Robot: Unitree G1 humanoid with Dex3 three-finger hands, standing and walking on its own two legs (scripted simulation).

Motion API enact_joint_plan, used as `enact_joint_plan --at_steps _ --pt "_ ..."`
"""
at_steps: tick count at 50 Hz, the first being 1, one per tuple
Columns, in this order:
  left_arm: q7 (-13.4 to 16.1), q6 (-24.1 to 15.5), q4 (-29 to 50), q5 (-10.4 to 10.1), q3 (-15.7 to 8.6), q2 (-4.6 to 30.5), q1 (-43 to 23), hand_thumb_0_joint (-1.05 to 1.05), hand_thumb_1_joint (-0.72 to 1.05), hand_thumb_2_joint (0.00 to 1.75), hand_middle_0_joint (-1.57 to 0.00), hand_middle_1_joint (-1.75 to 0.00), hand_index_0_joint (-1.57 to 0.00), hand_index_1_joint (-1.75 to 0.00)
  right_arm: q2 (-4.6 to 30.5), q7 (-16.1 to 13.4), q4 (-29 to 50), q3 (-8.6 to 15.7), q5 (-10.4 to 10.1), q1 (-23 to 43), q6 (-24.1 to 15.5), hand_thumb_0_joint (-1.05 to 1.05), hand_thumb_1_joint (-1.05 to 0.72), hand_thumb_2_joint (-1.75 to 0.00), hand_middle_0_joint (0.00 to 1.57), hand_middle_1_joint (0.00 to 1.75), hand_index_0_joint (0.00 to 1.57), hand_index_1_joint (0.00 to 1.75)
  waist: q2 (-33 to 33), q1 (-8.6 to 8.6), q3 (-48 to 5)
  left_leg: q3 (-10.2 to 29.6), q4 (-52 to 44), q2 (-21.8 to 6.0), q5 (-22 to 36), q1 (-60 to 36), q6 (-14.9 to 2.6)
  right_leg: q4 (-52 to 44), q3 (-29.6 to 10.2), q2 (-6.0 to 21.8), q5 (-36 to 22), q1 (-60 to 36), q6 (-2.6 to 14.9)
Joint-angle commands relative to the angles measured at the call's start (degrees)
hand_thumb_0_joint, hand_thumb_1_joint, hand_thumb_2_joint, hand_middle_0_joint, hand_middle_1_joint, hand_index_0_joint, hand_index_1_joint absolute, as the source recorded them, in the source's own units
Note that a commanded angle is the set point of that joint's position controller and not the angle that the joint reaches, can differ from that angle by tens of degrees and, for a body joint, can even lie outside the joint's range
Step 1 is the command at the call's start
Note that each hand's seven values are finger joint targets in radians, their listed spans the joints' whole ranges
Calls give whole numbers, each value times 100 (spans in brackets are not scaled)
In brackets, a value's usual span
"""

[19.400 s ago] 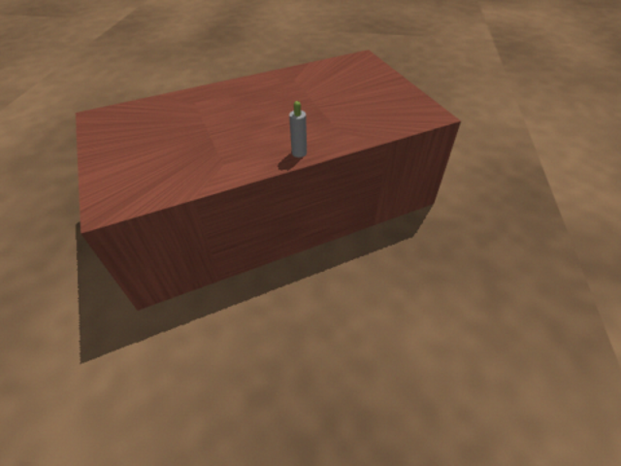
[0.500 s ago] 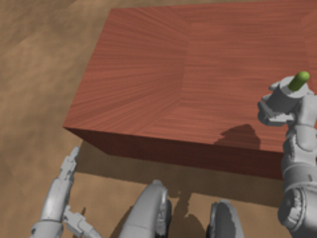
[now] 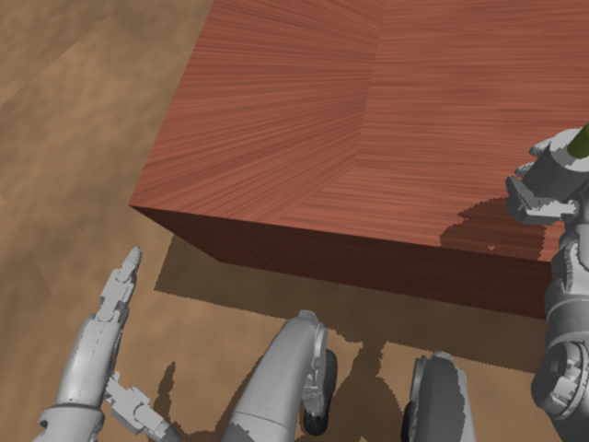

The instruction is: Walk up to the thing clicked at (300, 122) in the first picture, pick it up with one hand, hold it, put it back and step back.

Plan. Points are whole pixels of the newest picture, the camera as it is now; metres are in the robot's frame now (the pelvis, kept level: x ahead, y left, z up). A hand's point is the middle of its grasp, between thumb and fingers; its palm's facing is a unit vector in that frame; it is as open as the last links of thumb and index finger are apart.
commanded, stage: lower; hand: right
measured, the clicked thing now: (556, 173) +0.48 -0.20 -0.01
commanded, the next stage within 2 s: loosen in 0.56 s
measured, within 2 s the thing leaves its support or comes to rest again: rests again in 0.40 s
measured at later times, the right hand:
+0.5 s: hand (531, 191) +0.48 -0.19 -0.07, palm faces +0.12 +0.99 +0.02, open 7.6 cm
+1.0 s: hand (531, 192) +0.49 -0.20 -0.07, palm faces +0.13 +0.99 +0.01, open 7.9 cm
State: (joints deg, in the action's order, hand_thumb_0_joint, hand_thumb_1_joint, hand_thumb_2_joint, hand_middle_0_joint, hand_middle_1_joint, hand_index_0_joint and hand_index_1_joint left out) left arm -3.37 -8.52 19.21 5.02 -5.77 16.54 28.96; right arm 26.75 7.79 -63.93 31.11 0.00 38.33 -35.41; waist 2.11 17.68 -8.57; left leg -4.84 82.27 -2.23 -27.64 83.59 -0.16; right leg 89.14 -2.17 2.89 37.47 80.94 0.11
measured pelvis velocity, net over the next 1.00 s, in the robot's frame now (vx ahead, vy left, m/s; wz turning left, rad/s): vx -0.02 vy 0.00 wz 0.00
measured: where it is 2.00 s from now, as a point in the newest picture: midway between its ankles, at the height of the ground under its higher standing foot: (363, 433)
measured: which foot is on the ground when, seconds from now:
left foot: down 0.00-1.00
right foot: down 0.00-1.00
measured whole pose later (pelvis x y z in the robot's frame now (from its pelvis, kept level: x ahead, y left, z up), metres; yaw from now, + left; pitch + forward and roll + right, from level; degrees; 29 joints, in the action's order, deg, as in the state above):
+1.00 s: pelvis -0.02 +0.00 -0.03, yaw +0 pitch +31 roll +4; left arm -3.9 -9.8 26.2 3.9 -9.2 19.1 30.2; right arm 30.2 6.4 -64.8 31.9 1.2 41.1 -34.8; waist 2.5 20.2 -8.5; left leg -4.7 88.6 -2.6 -27.6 91.4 0.0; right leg 96.2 -2.5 2.5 37.9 89.0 0.5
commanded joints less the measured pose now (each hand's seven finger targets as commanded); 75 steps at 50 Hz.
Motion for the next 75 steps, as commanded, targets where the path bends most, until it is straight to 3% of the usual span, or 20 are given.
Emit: enact_joint_plan --at_steps 1,3,10,12,15,19,23,25,26,29,31,34,41,51,61,65,66,69,72,75 --pt "147 -337 927 -59 -870 977 440 0 -56 6 -5 -5 -5 -5 957 -15 1018 -33 -84 1824 -400 0 -46 -142 140 152 143 152 -1653 24 -2965 235 -599 272 1226 -2016 -191 -1218 -159 -176 -1852 -1758 -33" --pt "161 -356 1211 -69 -916 1062 385 0 -56 6 -5 -5 -5 -5 1247 -73 1234 149 -52 1914 -418 0 -46 -142 140 153 144 153 -1572 20 -3174 239 -595 269 1218 -2088 -177 -1181 -177 -169 -1789 -1737 -13" --pt "124 -355 1225 -71 -831 957 453 0 -56 6 -5 -5 -5 -5 1048 -90 1072 -19 -6 1920 -409 0 -45 -143 141 154 144 154 -1642 21 -3031 222 -479 282 1048 -1889 -196 -1133 -169 -194 -1577 -1504 -26" --pt "155 -371 1410 -99 -1066 1153 398 0 -55 6 -5 -5 -5 -5 1369 -138 1165 153 14 1941 -406 0 -43 -142 139 152 143 152 -1691 6 -3144 260 -520 273 1003 -1913 -185 -1114 -168 -181 -1532 -1623 -25" --pt "130 -365 1252 -82 -1053 1075 514 0 -55 6 -5 -5 -5 -5 1066 -95 1049 -32 23 1986 -405 0 -45 -143 141 154 144 154 -1806 167 -2931 177 -405 292 986 -1577 -208 -1086 -201 -183 -1561 -1632 -47" --pt "120 -388 1243 -68 -930 993 480 0 -56 6 -5 -5 -5 -5 1233 -128 1120 72 38 2001 -428 0 -45 -142 140 153 143 153 -1734 57 -3074 235 -336 277 1072 -1742 -192 -941 -161 -191 -1608 -1398 -24" --pt "156 -415 1552 -93 -1197 1255 382 0 -56 6 -5 -5 -5 -5 1396 -147 1198 150 63 2081 -439 0 -42 -139 137 150 140 150 -1755 152 -3259 236 -314 264 1035 -1754 -187 -931 -180 -191 -1524 -1468 -30" --pt "126 -401 1378 -90 -1106 1151 429 0 -56 6 -5 -5 -5 -5 1237 -133 1038 80 51 1982 -429 0 -42 -140 138 151 141 151 -1904 100 -3042 181 -232 286 986 -1459 -217 -943 -204 -184 -1595 -1498 -51" --pt "126 -407 1398 -114 -1195 1203 472 0 -55 6 -5 -5 -5 -5 1190 -109 1015 31 66 2047 -416 0 -43 -140 138 151 141 151 -1858 221 -3062 134 -193 285 1000 -1356 -215 -934 -263 -173 -1695 -1625 -70" --pt "109 -419 1560 -83 -1138 1183 462 0 -56 6 -5 -5 -4 -5 1403 -147 1139 171 75 2035 -435 0 -41 -142 139 153 143 153 -1904 148 -3309 180 -186 285 1194 -1598 -206 -811 -204 -178 -1880 -1552 -44" --pt "94 -404 1399 -124 -1074 1051 550 0 -56 6 -5 -4 -4 -5 1131 -114 789 6 67 1919 -375 0 -38 -140 137 151 141 151 -1613 247 -2880 246 -244 272 972 -1590 -181 -781 -168 -204 -1390 -1036 12" --pt "126 -429 1758 -137 -1199 1267 385 0 -56 5 -6 -5 -6 -5 1471 -173 930 193 91 2018 -372 0 -38 -141 138 152 142 152 -1665 210 -3074 255 -207 270 775 -1499 -188 -820 -185 -198 -1177 -1091 -6" --pt "122 -421 1658 -178 -1224 1224 543 0 -52 2 -6 -6 -7 -4 1408 -157 974 99 105 2072 -297 0 -17 -90 122 109 123 109 -1618 269 -2957 265 -250 268 610 -1393 -171 -812 -171 -205 -954 -1039 12" --pt "138 -445 1684 -181 -1192 1229 498 0 -54 5 -6 -6 -6 -5 1353 -127 998 43 82 2152 -250 0 29 -43 89 67 91 67 -1707 264 -2953 256 -201 247 605 -1385 -179 -808 -173 -209 -940 -1037 -7" --pt "148 -482 1565 -152 -1280 1241 463 0 -55 6 -6 -5 -5 -6 1506 -184 1379 120 92 2098 -262 0 38 -29 54 42 55 43 -1985 148 -3292 246 -154 266 960 -1502 -188 -745 -149 -196 -1423 -1303 -26" --pt "120 -469 1487 -169 -1193 1172 531 0 -56 6 -6 -5 -5 -6 1215 -169 1208 41 50 1915 -253 0 42 -26 43 35 44 35 -1873 207 -3046 132 -123 291 994 -1296 -202 -810 -222 -182 -1598 -1402 -52" --pt "121 -468 1534 -157 -1197 1192 485 0 -56 6 -6 -5 -5 -6 1414 -195 1322 96 85 2045 -276 0 42 -26 41 35 42 35 -2051 120 -3206 140 -88 290 985 -1264 -218 -824 -225 -179 -1673 -1521 -70" --pt "135 -462 1714 -150 -1409 1377 479 0 -53 4 -6 -5 -6 -5 1434 -218 1296 108 113 2077 -280 0 31 -33 34 35 34 35 -1834 265 -3318 133 -172 295 995 -1441 -193 -786 -242 -182 -1589 -1551 -36" --pt "161 -434 1650 -179 -1560 1496 379 0 -53 4 -6 -5 -6 -5 1740 -226 1667 263 89 2171 -260 0 32 -29 29 30 29 30 -2120 154 -3510 150 -220 288 1030 -1567 -199 -911 -231 -182 -1696 -1838 -67" --pt "135 -367 1321 -181 -1345 1252 626 0 -53 4 -5 -5 -5 -5 1806 -216 1762 279 71 2103 -153 0 38 -23 24 25 25 25 -2187 -17 -3535 211 -419 301 1133 -1922 -185 -1034 -144 -204 -1786 -1882 -68"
